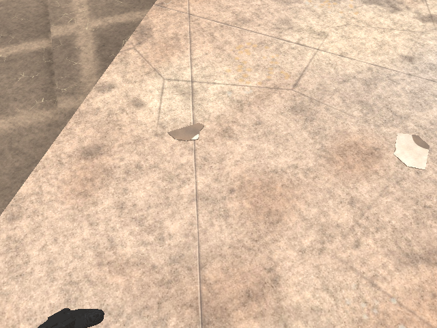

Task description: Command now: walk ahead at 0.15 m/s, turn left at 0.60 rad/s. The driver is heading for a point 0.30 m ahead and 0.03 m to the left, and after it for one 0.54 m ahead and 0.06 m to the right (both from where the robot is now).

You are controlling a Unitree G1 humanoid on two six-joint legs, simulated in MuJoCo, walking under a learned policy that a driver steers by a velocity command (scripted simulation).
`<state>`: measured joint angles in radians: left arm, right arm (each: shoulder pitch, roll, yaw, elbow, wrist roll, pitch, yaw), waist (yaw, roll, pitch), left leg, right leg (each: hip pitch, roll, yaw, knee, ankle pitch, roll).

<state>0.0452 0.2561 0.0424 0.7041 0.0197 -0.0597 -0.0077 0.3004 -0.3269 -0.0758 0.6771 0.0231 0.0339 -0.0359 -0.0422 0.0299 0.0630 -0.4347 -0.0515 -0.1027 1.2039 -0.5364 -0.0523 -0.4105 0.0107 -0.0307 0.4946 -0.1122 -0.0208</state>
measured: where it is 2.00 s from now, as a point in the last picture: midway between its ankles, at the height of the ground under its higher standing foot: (243, 303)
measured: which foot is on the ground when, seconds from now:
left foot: up 0.00-0.32, down 0.34-0.74, up 0.76-0.98, down 1.00-1.00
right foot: down 0.00-0.34, up 0.36-0.68, down 0.70-1.00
